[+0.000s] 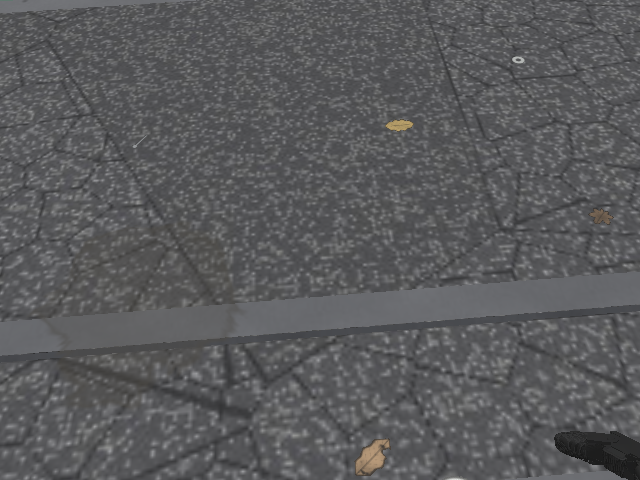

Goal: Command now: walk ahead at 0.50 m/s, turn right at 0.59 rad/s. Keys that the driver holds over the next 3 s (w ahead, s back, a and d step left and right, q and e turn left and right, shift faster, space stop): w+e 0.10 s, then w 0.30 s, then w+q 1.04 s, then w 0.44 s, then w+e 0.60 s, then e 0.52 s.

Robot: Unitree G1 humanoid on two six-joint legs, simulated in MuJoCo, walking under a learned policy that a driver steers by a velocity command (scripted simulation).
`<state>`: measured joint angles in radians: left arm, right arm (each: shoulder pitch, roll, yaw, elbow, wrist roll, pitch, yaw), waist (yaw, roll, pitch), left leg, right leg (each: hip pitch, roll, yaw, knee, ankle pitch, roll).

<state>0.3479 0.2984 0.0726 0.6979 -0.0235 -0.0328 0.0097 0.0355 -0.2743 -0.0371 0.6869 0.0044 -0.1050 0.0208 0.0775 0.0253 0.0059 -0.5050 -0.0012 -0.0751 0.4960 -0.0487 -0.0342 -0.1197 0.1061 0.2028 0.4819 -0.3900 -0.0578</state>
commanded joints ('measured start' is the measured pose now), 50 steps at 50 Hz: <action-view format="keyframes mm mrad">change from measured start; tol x32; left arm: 1 -51 86 17 -75 6 -8 6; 21 -371 -35 -54 -216 5 -27 -51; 28 176 133 50 -53 36 -12 -14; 50 -249 5 23 -5 11 -50 -18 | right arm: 1 144 -171 -71 -38 -11 -32 -8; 25 478 -117 -14 154 24 68 -26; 45 107 -74 -60 10 23 134 25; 50 514 -250 -143 126 18 142 -6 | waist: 1 -144 -150 -125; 3 -121 344 -331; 21 -175 62 83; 28 103 -205 -405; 36 -116 -131 91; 50 -281 242 6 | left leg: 1 375 46 -17 -58 -30 77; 3 850 445 -728 -169 -321 303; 9 381 237 -233 -286 -222 221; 21 456 263 -19 -348 52 230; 25 346 185 88 0 674 138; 29 -175 77 -60 870 -428 45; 45 -8 117 136 290 -120 92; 50 554 61 -41 44 -70 262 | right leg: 1 -115 -160 171 140 338 -73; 3 -608 3 -21 729 -232 23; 5 -738 -110 -38 896 -88 54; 20 -630 -192 -225 303 225 71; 25 -23 -52 -310 168 201 -17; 28 532 -473 297 -77 93 -166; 33 -51 -365 -86 -269 158 -65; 43 10 -391 -373 -360 303 -91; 49 14 -284 -473 314 814 -17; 50 -297 -173 -429 704 -13 41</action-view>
